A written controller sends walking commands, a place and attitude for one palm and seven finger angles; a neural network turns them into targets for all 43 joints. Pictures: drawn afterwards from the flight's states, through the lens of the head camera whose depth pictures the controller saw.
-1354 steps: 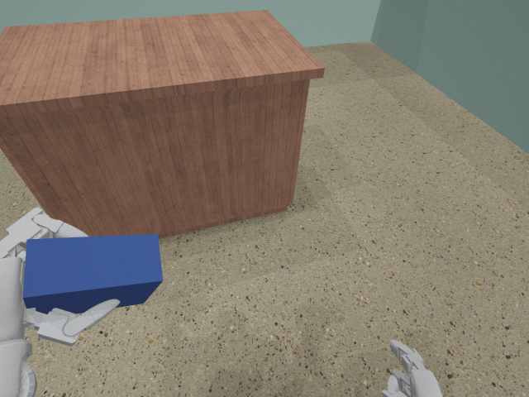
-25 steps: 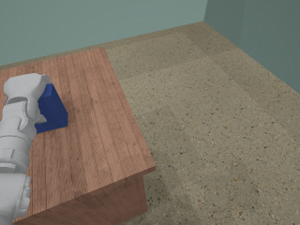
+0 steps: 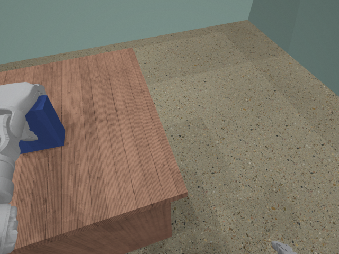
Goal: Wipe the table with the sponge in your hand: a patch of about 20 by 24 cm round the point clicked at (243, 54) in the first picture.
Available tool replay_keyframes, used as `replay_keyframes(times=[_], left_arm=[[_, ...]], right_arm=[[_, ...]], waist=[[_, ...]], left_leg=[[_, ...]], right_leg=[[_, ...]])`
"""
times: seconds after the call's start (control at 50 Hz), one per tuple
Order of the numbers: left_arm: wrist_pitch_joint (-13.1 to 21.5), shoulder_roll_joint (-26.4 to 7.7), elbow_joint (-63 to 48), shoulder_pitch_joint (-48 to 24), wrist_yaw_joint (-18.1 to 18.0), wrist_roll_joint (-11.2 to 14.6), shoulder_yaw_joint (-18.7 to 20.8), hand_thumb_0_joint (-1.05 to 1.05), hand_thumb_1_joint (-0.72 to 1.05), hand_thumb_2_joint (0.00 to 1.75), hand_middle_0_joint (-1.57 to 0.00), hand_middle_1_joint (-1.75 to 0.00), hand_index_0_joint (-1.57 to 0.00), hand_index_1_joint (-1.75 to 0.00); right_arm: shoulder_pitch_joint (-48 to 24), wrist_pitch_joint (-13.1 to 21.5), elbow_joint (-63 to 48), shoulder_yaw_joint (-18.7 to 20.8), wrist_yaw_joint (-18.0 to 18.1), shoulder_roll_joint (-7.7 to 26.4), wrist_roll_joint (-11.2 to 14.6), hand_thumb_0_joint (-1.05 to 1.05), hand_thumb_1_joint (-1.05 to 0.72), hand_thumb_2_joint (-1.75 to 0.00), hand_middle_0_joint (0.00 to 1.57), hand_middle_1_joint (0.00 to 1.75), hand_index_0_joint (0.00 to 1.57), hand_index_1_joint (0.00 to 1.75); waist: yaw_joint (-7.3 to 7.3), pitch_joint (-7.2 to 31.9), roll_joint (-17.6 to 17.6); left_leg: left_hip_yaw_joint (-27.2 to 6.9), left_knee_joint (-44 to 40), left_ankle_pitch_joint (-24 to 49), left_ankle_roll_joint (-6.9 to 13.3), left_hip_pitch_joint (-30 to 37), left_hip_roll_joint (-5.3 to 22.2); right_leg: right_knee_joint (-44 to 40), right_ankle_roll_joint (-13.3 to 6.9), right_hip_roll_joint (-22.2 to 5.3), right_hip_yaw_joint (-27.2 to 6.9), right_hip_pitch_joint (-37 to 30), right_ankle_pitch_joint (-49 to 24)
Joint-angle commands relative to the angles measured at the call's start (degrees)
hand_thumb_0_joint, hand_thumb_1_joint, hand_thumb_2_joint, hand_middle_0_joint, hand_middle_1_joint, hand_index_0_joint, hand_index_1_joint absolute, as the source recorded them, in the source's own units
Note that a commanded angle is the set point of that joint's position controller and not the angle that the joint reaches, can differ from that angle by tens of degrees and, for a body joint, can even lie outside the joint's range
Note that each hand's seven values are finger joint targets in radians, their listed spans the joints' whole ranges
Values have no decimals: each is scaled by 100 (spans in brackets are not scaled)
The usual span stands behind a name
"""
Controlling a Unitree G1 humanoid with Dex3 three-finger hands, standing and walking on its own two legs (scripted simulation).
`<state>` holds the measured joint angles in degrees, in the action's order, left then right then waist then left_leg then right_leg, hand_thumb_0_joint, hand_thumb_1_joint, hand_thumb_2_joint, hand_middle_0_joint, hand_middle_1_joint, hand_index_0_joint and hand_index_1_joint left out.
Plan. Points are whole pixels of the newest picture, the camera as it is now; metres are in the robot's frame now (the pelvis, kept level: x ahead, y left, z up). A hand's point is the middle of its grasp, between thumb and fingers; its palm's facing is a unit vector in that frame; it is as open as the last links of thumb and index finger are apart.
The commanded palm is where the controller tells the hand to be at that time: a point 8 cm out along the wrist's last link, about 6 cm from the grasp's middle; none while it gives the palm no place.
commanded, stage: wipe back along the first lane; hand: left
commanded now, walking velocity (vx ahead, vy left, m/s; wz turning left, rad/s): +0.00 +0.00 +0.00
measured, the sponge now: (35, 131) +0.36 +0.38 +0.06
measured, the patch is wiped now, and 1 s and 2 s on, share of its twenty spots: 1.00 1.00 1.00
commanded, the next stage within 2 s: lift the sponge slowly off the table in 1.58 s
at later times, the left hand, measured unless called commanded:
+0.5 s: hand (26, 131) +0.33 +0.36 +0.11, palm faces -0.03 +0.01 -1.00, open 10.0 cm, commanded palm +0.30 +0.35 +0.14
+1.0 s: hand (29, 145) +0.30 +0.33 +0.11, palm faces +0.01 +0.00 -1.00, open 10.0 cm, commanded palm +0.26 +0.32 +0.14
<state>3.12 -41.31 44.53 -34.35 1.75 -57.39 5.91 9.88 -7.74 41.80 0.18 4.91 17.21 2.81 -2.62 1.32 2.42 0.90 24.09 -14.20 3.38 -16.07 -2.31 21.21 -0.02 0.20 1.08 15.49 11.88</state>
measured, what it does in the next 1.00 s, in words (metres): stands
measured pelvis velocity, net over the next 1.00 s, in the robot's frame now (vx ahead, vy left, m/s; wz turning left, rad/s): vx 0.00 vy -0.01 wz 0.01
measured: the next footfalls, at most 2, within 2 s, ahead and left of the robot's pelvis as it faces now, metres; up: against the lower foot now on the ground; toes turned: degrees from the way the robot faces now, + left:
none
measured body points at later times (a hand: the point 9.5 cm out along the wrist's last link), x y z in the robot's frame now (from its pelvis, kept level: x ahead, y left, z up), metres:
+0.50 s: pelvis -0.01 +0.00 +0.00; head +0.02 -0.02 +0.45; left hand +0.32 +0.35 +0.16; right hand +0.16 -0.25 -0.12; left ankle -0.03 +0.08 -0.74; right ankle -0.02 -0.13 -0.74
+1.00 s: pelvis +0.00 -0.01 +0.00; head +0.02 -0.04 +0.45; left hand +0.29 +0.33 +0.16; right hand +0.19 -0.25 -0.12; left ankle -0.03 +0.08 -0.74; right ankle -0.02 -0.13 -0.74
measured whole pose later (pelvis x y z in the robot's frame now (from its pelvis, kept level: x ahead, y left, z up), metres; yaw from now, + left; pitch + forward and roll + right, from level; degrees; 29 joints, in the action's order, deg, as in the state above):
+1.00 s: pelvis +0.00 -0.01 +0.00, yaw +0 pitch +2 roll +0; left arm -13.9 -34.0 11.6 -9.0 -0.5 -52.2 2.9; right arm 6.0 -6.5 40.7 -1.5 3.7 17.1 2.5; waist -4.9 0.8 4.9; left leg 0.7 23.0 -14.6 2.9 -10.0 -2.5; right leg 22.3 -0.4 0.1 1.2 10.4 13.5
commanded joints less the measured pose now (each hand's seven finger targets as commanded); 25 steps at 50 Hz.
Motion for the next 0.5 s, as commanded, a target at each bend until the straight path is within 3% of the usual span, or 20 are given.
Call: replay_keyframes(times=[0.0,0.04,0.06,0.1,0.12,0.14,0.2,0.22,0.26,0.32,0.34,0.36,0.44,0.48], left_arm=[[-77,-2058,-1102,-1599,-248,-59,644,0,10,130,-120,-160,-120,-160],[-165,-1729,-1293,-1375,-275,-11,432,0,10,130,-120,-160,-120,-160],[-207,-1821,-1454,-1190,-301,15,561,0,10,130,-120,-160,-120,-160],[-311,-1625,-1735,-919,-281,137,515,0,10,130,-120,-160,-120,-160],[-402,-1553,-1648,-798,-289,189,462,0,10,130,-120,-160,-120,-160],[-480,-1526,-1670,-687,-279,224,454,0,10,130,-120,-160,-120,-160],[-618,-1610,-2137,-405,-235,324,591,0,10,130,-120,-160,-120,-160],[-698,-1434,-2101,-379,-229,292,404,0,10,130,-120,-160,-120,-160],[-828,-1101,-2231,-213,-188,306,149,0,10,130,-120,-160,-120,-160],[-937,-1174,-2308,-193,-149,292,197,0,10,130,-120,-160,-120,-160],[-971,-973,-2345,-216,-126,290,3,0,10,130,-120,-160,-120,-160],[-996,-1140,-2288,-83,-133,266,172,0,10,130,-120,-160,-120,-160],[-1078,-706,-2482,-70,-83,264,-216,0,10,130,-120,-160,-120,-160],[-1118,-679,-2538,91,-80,257,-205,0,10,130,-120,-160,-120,-160]], right_arm=[[-44,70,-596,304,-8,917,-11,0,-90,-90,20,30,20,30],[-19,74,-598,329,-50,898,-4,0,-90,-90,20,30,20,30],[-28,76,-621,347,-71,908,-10,0,-90,-90,20,30,20,30],[-164,52,-699,330,-90,885,-14,0,-90,-90,20,30,20,30],[-147,53,-646,333,-87,891,4,0,-90,-90,20,30,20,30],[-163,45,-636,323,-93,910,4,0,-90,-90,20,30,20,30],[-386,48,-739,282,-91,908,-14,0,-90,-90,20,30,20,30],[-382,53,-708,259,-91,873,-1,0,-90,-90,20,30,20,30],[-446,78,-726,253,-96,858,4,0,-90,-90,20,30,20,30],[-530,99,-734,213,-68,864,-5,0,-90,-90,20,30,20,30],[-571,118,-740,201,-58,843,-8,0,-90,-90,20,30,20,30],[-560,123,-720,198,-56,854,-11,0,-90,-90,20,30,20,30],[-679,168,-781,156,-43,793,-20,0,-90,-90,20,30,20,30],[-718,196,-808,142,-40,781,-28,0,-90,-90,20,30,20,30]], waist=[[-83,2092,310],[-20,2089,301],[-71,2139,290],[-106,2153,366],[-23,1962,195],[-29,1839,107],[-158,1928,260],[-78,1719,235],[-61,1495,176],[-76,1384,51],[-44,1332,39],[-94,1289,-9],[-77,1188,107],[-110,1197,42]], left_leg=[[-139,-4,3202,-224,634,70],[-145,72,3338,-210,796,119],[-166,86,3445,-216,812,134],[-223,46,3578,-246,836,140],[-206,47,3355,-222,824,157],[-210,-5,3183,-228,744,152],[-257,-91,3172,-236,734,123],[-261,-106,3029,-237,710,128],[-268,-159,2847,-238,718,133],[-279,-273,2397,-221,645,108],[-258,-287,2234,-212,657,97],[-271,-318,2120,-222,602,96],[-273,-383,1942,-242,656,96],[-263,-363,1947,-226,654,74]], right_leg=[[218,-383,156,-39,-1173,-2110],[240,-340,168,-28,-996,-2082],[256,-343,172,-24,-1049,-2118],[238,-349,156,-32,-1139,-2098],[230,-318,167,-14,-1033,-1992],[202,-317,176,13,-1016,-1883],[190,-349,140,-40,-1280,-1887],[183,-330,154,4,-1139,-1737],[109,-332,176,41,-1012,-1533],[63,-354,167,31,-1062,-1285],[23,-349,167,37,-1022,-1228],[14,-366,173,35,-1037,-1138],[-32,-376,168,48,-973,-955],[-31,-382,167,24,-1033,-1024]])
